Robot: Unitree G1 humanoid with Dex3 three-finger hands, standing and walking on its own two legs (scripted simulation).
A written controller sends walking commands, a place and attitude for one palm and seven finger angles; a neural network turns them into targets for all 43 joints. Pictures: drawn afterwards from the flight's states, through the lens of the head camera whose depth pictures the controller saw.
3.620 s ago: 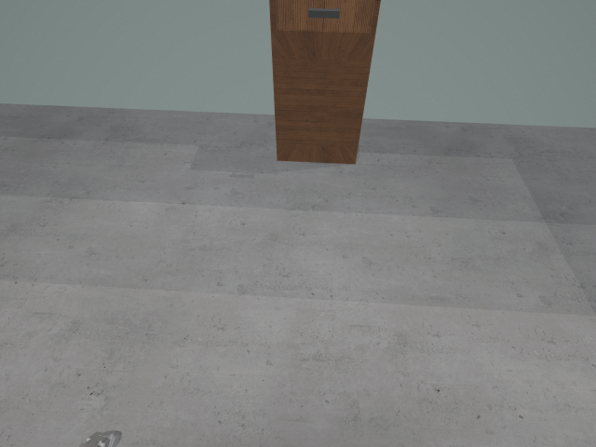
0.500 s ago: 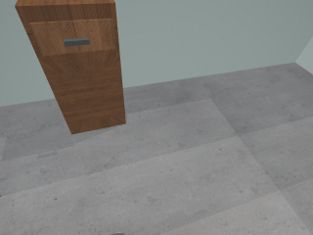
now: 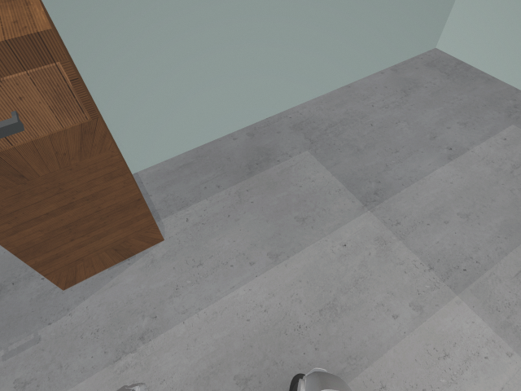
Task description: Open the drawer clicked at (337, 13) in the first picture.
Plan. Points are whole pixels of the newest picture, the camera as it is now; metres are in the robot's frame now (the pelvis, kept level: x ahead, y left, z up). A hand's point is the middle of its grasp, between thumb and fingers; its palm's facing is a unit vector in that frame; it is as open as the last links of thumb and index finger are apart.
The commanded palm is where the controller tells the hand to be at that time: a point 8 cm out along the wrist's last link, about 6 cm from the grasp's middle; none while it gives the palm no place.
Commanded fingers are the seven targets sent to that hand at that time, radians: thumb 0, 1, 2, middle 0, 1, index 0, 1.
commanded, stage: turn to face it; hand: left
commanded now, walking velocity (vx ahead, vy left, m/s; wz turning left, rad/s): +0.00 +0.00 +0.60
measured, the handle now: out of the picture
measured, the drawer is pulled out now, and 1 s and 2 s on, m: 0.00 0.00 0.00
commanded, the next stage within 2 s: take the last steps up to it in 0.98 s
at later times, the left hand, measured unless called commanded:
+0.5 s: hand out of the picture +0.09 +0.23 -0.18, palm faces +0.31 -0.93 -0.19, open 7.3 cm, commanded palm none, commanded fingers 0.00 0.90 0.90 -0.20 -0.30 -0.20 -0.30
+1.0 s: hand out of the picture +0.05 +0.19 -0.14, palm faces +0.46 -0.84 -0.28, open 7.4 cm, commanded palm none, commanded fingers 0.00 0.90 0.90 -0.20 -0.30 -0.20 -0.30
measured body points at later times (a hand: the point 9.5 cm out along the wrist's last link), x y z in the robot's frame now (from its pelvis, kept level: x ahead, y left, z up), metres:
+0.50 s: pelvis +0.06 +0.02 +0.00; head +0.07 +0.05 +0.45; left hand +0.08 +0.28 -0.16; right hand +0.22 -0.21 -0.12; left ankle +0.08 +0.12 -0.72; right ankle +0.11 -0.09 -0.70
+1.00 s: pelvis +0.07 -0.02 +0.01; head +0.10 -0.04 +0.46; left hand +0.03 +0.23 -0.12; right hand +0.23 -0.22 -0.15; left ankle +0.07 +0.11 -0.69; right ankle +0.12 -0.13 -0.72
